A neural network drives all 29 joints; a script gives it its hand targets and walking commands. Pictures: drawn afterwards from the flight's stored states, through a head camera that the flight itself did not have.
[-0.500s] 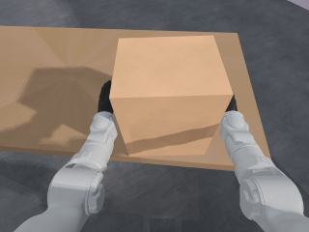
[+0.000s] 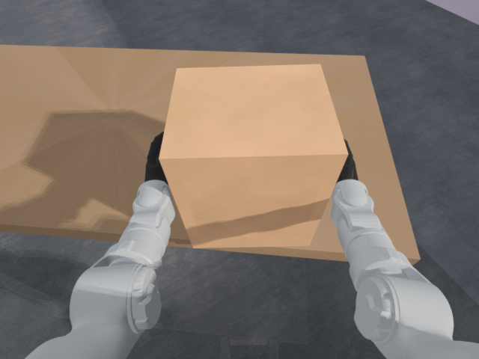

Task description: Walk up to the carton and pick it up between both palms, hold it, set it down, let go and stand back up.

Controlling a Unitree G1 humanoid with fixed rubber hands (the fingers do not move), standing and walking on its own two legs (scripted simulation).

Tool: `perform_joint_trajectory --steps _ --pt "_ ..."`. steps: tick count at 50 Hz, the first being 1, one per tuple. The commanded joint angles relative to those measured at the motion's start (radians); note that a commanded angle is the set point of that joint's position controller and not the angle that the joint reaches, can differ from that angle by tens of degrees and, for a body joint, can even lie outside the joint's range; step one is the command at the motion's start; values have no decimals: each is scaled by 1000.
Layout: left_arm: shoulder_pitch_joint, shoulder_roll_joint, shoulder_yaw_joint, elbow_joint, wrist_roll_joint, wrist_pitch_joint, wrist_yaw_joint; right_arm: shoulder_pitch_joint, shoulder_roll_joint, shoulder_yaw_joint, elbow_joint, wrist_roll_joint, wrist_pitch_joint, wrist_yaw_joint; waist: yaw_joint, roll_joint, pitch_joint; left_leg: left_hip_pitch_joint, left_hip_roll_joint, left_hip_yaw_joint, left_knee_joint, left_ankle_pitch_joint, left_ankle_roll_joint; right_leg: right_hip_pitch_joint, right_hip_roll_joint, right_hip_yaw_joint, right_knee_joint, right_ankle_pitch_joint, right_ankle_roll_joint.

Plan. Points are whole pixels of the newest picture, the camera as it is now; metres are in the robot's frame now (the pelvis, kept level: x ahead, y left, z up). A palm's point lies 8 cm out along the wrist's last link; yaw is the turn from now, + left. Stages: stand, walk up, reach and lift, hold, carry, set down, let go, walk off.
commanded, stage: reach and lift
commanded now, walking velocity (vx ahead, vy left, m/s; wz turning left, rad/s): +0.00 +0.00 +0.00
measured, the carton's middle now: (249, 166) +0.45 -0.01 +0.05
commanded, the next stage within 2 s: none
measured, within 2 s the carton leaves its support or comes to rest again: leaves its support in 0.52 s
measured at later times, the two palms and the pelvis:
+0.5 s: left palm (158, 177) +0.42 +0.15 +0.06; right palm (344, 177) +0.41 -0.17 +0.05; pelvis +0.00 +0.00 +0.00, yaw +0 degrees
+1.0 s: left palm (160, 175) +0.41 +0.14 +0.08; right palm (355, 180) +0.39 -0.18 +0.07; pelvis -0.01 +0.00 +0.00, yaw +0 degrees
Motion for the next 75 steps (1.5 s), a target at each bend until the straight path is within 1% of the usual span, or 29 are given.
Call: perform_joint_trajectory --steps 1,4,8,10,12,18,19,20,28,29,31,32,33,38,42,50,53,54,56,57,60,62,63,65,67,71,72,74,75 --pt "-579 -580 -139 -103 207 -42 -156 -566 573 206 -151 -129 -50 184 -69 27 -544 16 32 87 -84 211 -79 699 -14 -45 25 311 -13" --pt "-576 -580 -133 -111 212 -48 -152 -585 584 219 -175 -122 -57 186 -48 24 -577 10 33 90 -79 215 -77 701 -15 -38 33 319 -9" --pt "-579 -593 -155 -126 197 -55 -151 -576 601 238 -184 -123 -63 179 -58 8 -594 -4 31 91 -76 225 -73 711 -16 -37 38 353 -7" --pt "-553 -572 -116 -98 225 -51 -157 -566 609 241 -182 -120 -55 177 -38 -3 -562 -35 29 97 -87 197 -63 741 -22 -26 39 344 -2" --pt "-586 -583 -122 -98 225 -47 -156 -583 591 230 -159 -114 -59 181 -61 24 -560 -14 36 87 -88 193 -70 719 -14 -38 33 320 -4" --pt "-597 -647 -192 -162 191 -89 -139 -614 615 305 -229 -101 -127 169 -51 22 -711 19 35 80 -47 334 -82 730 -7 -39 46 451 -6" --pt "-610 -644 -196 -166 186 -95 -138 -633 610 292 -240 -101 -138 166 -68 11 -707 17 34 79 -49 326 -82 732 -7 -44 47 461 0" --pt "-600 -646 -208 -152 182 -100 -135 -641 615 300 -246 -104 -151 161 -63 3 -737 8 35 79 -49 342 -79 748 -9 -38 53 491 -1" --pt "-627 -667 -245 -176 188 -151 -131 -641 598 314 -191 -130 -237 152 -66 -12 -747 22 39 76 -59 390 -81 760 -10 -48 43 542 -2" --pt "-606 -670 -241 -154 202 -148 -131 -632 595 323 -183 -137 -242 150 -69 -17 -735 19 42 75 -63 384 -82 761 -8 -47 40 525 -3" --pt "-580 -648 -207 -127 222 -149 -135 -639 586 323 -184 -140 -254 149 -47 -31 -705 7 35 82 -73 348 -68 772 -17 -38 30 503 0" --pt "-606 -644 -221 -126 213 -156 -133 -651 570 309 -171 -155 -264 149 -60 -31 -708 21 40 78 -74 348 -69 741 -9 -48 28 486 0" --pt "-584 -643 -213 -111 217 -157 -139 -657 578 320 -189 -153 -271 145 -53 -49 -705 11 36 81 -78 328 -63 755 -14 -43 26 490 -1" --pt "-593 -651 -229 -119 228 -161 -139 -627 546 310 -130 -173 -286 146 -52 -24 -686 28 35 81 -95 319 -62 737 -11 -49 10 441 -9" --pt "-546 -642 -221 -116 229 -123 -144 -617 538 322 -168 -169 -252 141 -37 -41 -636 37 35 80 -116 270 -49 723 -4 -48 -12 368 -9" --pt "-594 -690 -349 -229 144 -72 -127 -692 583 439 -299 -90 -192 141 -28 -14 -760 59 28 72 -99 294 -50 704 13 -40 11 372 -16" --pt "-590 -704 -374 -242 119 -46 -122 -703 610 505 -346 -38 -154 140 -17 -19 -776 48 23 67 -81 311 -49 733 12 -25 28 421 -13" --pt "-623 -717 -402 -273 93 -43 -118 -728 615 524 -377 -25 -154 139 -34 -23 -819 59 25 58 -74 311 -52 729 19 -29 30 413 -11" --pt "-632 -738 -418 -288 81 -25 -113 -741 631 559 -383 10 -122 138 -26 -17 -821 58 22 56 -72 323 -52 745 18 -17 33 430 -11" --pt "-664 -748 -450 -334 52 -21 -107 -760 640 582 -415 35 -119 137 -35 -4 -872 78 23 48 -60 368 -58 746 24 -13 43 467 -11" --pt "-665 -788 -470 -371 17 14 -97 -817 675 655 -485 118 -76 130 -18 -13 -879 83 18 45 -48 378 -55 767 31 -2 48 488 -5" --pt "-701 -807 -517 -456 -25 40 -93 -827 707 708 -529 180 -35 122 -20 -13 -846 101 20 32 -52 373 -56 775 36 7 44 477 -4" --pt "-702 -811 -516 -454 -22 63 -93 -823 703 705 -498 206 -6 117 -20 6 -766 96 16 31 -60 343 -54 755 35 9 29 439 -8" --pt "-705 -819 -495 -438 -9 123 -94 -858 674 702 -493 252 44 114 -19 -13 -675 120 21 20 -82 304 -49 720 41 5 -5 342 -13" --pt "-695 -796 -437 -392 13 196 -102 -878 637 658 -415 276 116 111 -10 -34 -471 118 21 26 -129 192 -34 680 34 -1 -51 181 -17" --pt "-769 -722 -314 -393 51 319 -128 -970 602 548 -372 256 194 112 -3 -82 -265 103 19 24 -197 -23 2 655 13 -2 -114 -54 -18" --pt "-812 -717 -299 -436 35 328 -127 -995 622 532 -383 259 209 119 4 -91 -278 114 25 18 -198 -25 10 651 15 -2 -112 -71 -20" --pt "-905 -753 -337 -519 -13 353 -118 -1065 630 507 -415 264 219 128 -12 -31 -387 126 24 13 -184 4 0 635 21 -6 -98 -58 -28" --pt "-947 -785 -390 -615 -48 356 -106 -1066 654 528 -446 287 226 135 -27 -6 -462 140 23 6 -171 64 -9 645 27 -2 -83 5 -31"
